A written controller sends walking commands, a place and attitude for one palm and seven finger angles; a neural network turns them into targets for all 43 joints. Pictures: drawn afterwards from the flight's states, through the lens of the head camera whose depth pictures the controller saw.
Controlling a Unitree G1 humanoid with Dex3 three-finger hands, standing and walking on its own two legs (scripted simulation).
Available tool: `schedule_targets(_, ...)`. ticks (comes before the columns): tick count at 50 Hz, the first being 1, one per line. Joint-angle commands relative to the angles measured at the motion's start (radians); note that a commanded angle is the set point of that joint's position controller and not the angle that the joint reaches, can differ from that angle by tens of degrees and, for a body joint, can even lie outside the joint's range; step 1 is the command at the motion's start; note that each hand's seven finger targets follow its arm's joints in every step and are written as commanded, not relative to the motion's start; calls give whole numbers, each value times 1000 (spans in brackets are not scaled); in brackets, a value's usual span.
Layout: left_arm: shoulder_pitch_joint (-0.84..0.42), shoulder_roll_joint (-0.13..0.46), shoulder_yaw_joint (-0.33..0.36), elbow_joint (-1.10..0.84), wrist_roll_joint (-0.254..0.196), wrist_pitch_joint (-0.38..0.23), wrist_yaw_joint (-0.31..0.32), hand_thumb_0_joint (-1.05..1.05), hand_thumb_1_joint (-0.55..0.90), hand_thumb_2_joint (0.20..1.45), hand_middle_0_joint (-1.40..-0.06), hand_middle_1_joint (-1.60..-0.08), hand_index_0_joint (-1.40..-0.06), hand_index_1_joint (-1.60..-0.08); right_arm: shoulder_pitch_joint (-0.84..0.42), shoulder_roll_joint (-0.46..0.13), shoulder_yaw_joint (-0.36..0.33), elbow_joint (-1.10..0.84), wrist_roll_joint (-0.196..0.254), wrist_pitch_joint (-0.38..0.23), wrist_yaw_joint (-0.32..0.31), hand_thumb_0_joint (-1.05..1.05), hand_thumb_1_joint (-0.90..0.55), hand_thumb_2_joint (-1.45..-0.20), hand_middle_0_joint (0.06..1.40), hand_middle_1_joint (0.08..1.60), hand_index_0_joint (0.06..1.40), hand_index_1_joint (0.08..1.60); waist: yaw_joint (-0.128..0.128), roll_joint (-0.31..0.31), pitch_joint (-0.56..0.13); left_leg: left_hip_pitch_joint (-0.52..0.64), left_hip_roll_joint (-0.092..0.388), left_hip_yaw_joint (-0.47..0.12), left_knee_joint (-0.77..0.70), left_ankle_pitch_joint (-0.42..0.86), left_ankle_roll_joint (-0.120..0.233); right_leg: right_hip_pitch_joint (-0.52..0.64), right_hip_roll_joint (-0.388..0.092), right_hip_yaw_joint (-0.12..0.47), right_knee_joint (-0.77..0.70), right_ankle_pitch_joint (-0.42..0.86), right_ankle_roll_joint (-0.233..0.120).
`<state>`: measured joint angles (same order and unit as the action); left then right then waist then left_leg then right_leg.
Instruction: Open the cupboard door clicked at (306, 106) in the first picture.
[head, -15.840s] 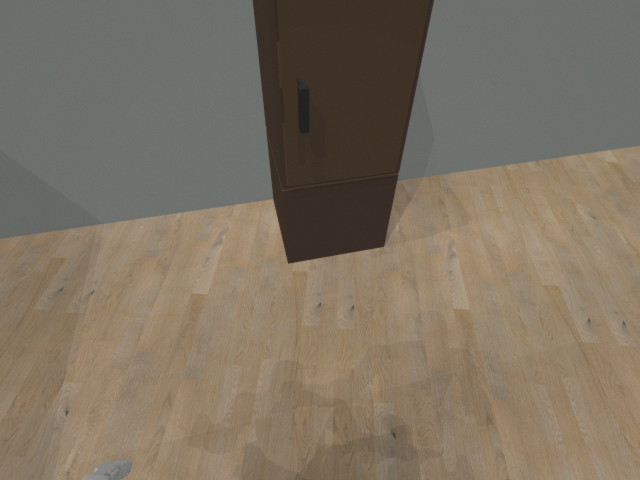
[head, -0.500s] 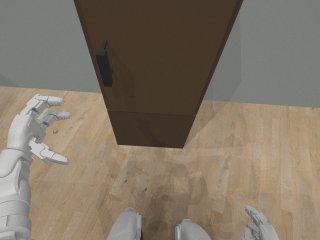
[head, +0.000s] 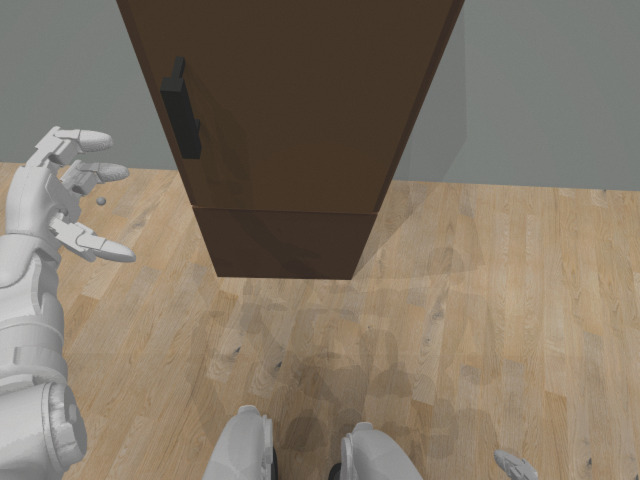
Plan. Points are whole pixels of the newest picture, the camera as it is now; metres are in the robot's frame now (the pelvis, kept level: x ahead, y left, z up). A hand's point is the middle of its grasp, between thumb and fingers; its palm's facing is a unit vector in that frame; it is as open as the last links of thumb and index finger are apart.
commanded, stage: move the hooked fingers beside the handle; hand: left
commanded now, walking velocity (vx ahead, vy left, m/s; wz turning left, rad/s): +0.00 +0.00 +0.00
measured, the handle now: (185, 109) +0.59 +0.20 +0.05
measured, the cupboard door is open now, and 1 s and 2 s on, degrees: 0 0 0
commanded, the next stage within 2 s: slide the fingers in behind the handle in 1.72 s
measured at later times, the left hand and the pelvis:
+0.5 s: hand (122, 152) +0.50 +0.26 +0.05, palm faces +0.00 -1.00 -0.02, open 14.0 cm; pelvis +0.00 +0.00 -0.01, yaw -1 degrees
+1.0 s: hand (122, 140) +0.53 +0.27 +0.04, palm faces +0.02 -1.00 -0.01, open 14.0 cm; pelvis +0.00 +0.01 -0.02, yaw -3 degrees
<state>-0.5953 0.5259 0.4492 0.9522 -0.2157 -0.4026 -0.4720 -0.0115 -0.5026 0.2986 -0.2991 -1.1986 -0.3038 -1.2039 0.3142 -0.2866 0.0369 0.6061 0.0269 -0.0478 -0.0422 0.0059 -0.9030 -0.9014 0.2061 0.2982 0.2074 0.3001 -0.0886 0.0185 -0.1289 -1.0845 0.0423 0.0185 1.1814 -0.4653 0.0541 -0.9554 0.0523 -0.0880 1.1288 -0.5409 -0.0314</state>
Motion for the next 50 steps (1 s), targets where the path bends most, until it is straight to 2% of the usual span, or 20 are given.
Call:
schedule_targets(1, -349, 328, 66, -138, -6, -53, -9, 0, -500, 300, -300, -1200, -300, -1200, 122, -186, -69, -69, -3, -5, -13, 0, -900, -900, 200, 300, 200, 300, 5, 148, -450, 492, 3, -104, -135, 349, -24, 24, 6, 58, -137, 280, -5)
schedule_targets(3, -395, 292, 39, -127, -6, -51, -11, 0, -500, 300, -300, -1200, -300, -1200, 131, -181, -71, -67, -5, 4, -8, 0, -900, -900, 200, 300, 200, 300, -15, 136, -450, 501, 6, -109, -124, 364, -21, -3, 10, 53, -133, 285, -4)
schedule_targets(6, -448, 309, 42, -73, 1, -49, -2, 0, -500, 300, -300, -1200, -300, -1200, 140, -185, -70, -58, -4, 19, -8, 0, -900, -900, 200, 300, 200, 300, -33, 87, -421, 438, 5, -102, -115, 317, -14, 1, 10, 59, -139, 267, 5)
schedule_targets(8, -481, 362, 78, -43, 6, -57, 6, 0, -500, 300, -300, -1200, -300, -1200, 152, -192, -66, -54, -6, 28, -10, 0, -900, -900, 200, 300, 200, 300, -34, 75, -410, 395, 4, -99, -103, 304, -10, 4, 13, 62, -130, 261, 1)
schedule_targets(9, -517, 389, 87, -54, 16, -66, 11, 0, -500, 300, -300, -1200, -300, -1200, 151, -192, -65, -52, -8, 31, -10, 0, -900, -900, 200, 300, 200, 300, -32, 111, -433, 401, 4, -96, -99, 305, -12, 4, 11, 67, -127, 261, 3)
schedule_targets(12, -552, 390, 72, -28, 34, -74, 18, 0, -500, 300, -300, -1200, -300, -1200, 162, -190, -61, -47, -11, 39, -8, 0, -900, -900, 200, 300, 200, 300, -45, 122, -435, 403, 6, -99, -93, 294, -12, -17, 13, 68, -126, 242, 3)
schedule_targets(14, -586, 419, 85, -37, 43, -85, 20, 0, -500, 300, -300, -1200, -300, -1200, 173, -194, -62, -43, -13, 44, -8, 0, -900, -900, 200, 300, 200, 300, -46, 148, -482, 428, 9, -105, -86, 321, -13, -22, 15, 67, -116, 256, 2)
schedule_targets(16, -617, 409, 62, -14, 49, -75, 18, 0, -500, 300, -300, -1200, -300, -1200, 178, -196, -59, -36, -14, 51, -7, 0, -900, -900, 200, 300, 200, 300, -62, 177, -469, 437, 13, -113, -83, 312, -15, -63, 15, 62, -116, 237, 2)
schedule_targets(18, -647, 412, 59, 13, 52, -65, 17, 0, -500, 300, -300, -1200, -300, -1200, 187, -200, -57, -30, -15, 55, -8, 0, -900, -900, 200, 300, 200, 300, -76, 166, -461, 434, 14, -122, -78, 304, -12, -90, 18, 58, -113, 223, 1)
schedule_targets(19, -667, 448, 75, 24, 58, -59, 19, 0, -500, 300, -300, -1200, -300, -1200, 189, -206, -55, -28, -15, 59, -10, 0, -900, -900, 200, 300, 200, 300, -75, 178, -461, 421, 16, -119, -75, 294, -13, -87, 16, 62, -115, 218, 3)
schedule_targets(21, -693, 443, 61, 39, 67, -45, 23, 0, -500, 300, -300, -1200, -300, -1200, 199, -206, -52, -26, -17, 63, -9, 0, -900, -900, 200, 300, 200, 300, -85, 183, -470, 428, 16, -127, -72, 300, -13, -102, 16, 56, -113, 217, 3)
schedule_targets(25, -745, 463, 65, 33, 83, -42, 40, 0, -500, 300, -300, -1200, -300, -1200, 222, -213, -52, -18, -25, 73, -8, 0, -900, -900, 200, 300, 200, 300, -97, 214, -523, 493, 25, -150, -65, 358, -20, -149, 18, 44, -99, 234, 2)
schedule_targets(29, -769, 519, 96, 77, 96, -25, 54, 0, -500, 300, -300, -1200, -300, -1200, 238, -217, -44, -18, -28, 85, -5, 0, -900, -900, 200, 300, 200, 300, -107, 195, -521, 446, 26, -143, -45, 387, -14, -128, 22, 44, -90, 265, 5)
schedule_targets(32, -792, 519, 79, 101, 116, -7, 59, 0, -500, 300, -300, -1200, -300, -1200, 245, -213, -39, -23, -29, 94, 0, 0, -900, -900, 200, 300, 200, 300, -117, 209, -502, 414, 26, -134, -35, 378, -11, -128, 23, 47, -93, 270, 7)
schedule_targets(34, -839, 555, 93, 92, 128, -10, 66, 0, -500, 300, -300, -1200, -300, -1200, 255, -219, -37, -22, -33, 100, -1, 0, -900, -900, 200, 300, 200, 300, -123, 230, -522, 431, 29, -143, -26, 394, -14, -154, 24, 43, -80, 269, 5)
schedule_targets(37, -785, 537, 86, 104, 131, -4, 64, 0, -500, 300, -300, -1200, -300, -1200, 264, -217, -35, -30, -35, 108, 5, 0, -900, -900, 200, 300, 200, 300, -114, 233, -532, 439, 28, -142, -31, 419, -16, -141, 26, 41, -84, 286, 4)
schedule_targets(42, -703, 566, 130, 78, 115, 3, 43, 0, -500, 300, -300, -1200, -300, -1200, 270, -217, -44, -42, -36, 118, 11, 0, -900, -900, 200, 300, 200, 300, -91, 202, -569, 421, 26, -128, -33, 450, -12, -65, 29, 44, -85, 343, 7)
schedule_targets(44, -701, 588, 149, 42, 109, -4, 35, 0, -500, 300, -300, -1200, -300, -1200, 272, -218, -46, -42, -35, 118, 11, 0, -900, -900, 200, 300, 200, 300, -80, 220, -596, 436, 27, -127, -30, 481, -14, -52, 30, 46, -78, 370, 5)
schedule_targets(48, -753, 565, 143, 6, 96, -25, 36, 0, -500, 300, -300, -1200, -300, -1200, 268, -213, -49, -29, -32, 116, 14, 0, -900, -900, 200, 300, 200, 300, -100, 212, -554, 449, 29, -134, -30, 445, -11, -90, 36, 46, -91, 333, 4)
schedule_targets(50, -780, 541, 121, -12, 97, -37, 40, 0, -500, 300, -300, -1200, -300, -1200, 269, -211, -49, -16, -34, 118, 14, 0, -900, -900, 200, 300, 200, 300, -103, 261, -559, 506, 33, -147, -41, 454, -21, -128, 34, 38, -95, 308, 1)
